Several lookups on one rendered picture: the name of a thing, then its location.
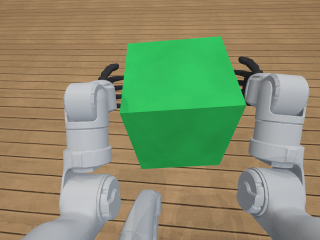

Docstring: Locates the robot right forearm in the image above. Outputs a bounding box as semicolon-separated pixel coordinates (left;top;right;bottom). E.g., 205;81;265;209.
244;73;310;203

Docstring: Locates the robot left hand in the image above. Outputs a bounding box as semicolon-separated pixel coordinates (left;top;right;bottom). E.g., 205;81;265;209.
98;63;124;109

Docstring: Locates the robot right upper arm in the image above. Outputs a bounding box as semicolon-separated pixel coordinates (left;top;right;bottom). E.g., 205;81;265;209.
236;167;320;240

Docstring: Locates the robot left forearm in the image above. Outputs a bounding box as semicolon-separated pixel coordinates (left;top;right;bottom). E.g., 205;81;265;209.
59;80;117;212

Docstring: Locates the robot left upper arm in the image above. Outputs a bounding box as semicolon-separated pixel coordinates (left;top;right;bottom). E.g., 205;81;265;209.
21;173;121;240

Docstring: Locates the left robot thigh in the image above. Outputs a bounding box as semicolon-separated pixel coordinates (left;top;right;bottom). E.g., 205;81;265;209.
118;189;162;240

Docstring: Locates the carton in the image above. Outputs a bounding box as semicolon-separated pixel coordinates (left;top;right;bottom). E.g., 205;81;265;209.
120;36;247;169

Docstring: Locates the robot right hand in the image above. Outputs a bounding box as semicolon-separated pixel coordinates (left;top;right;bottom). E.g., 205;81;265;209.
234;56;263;106

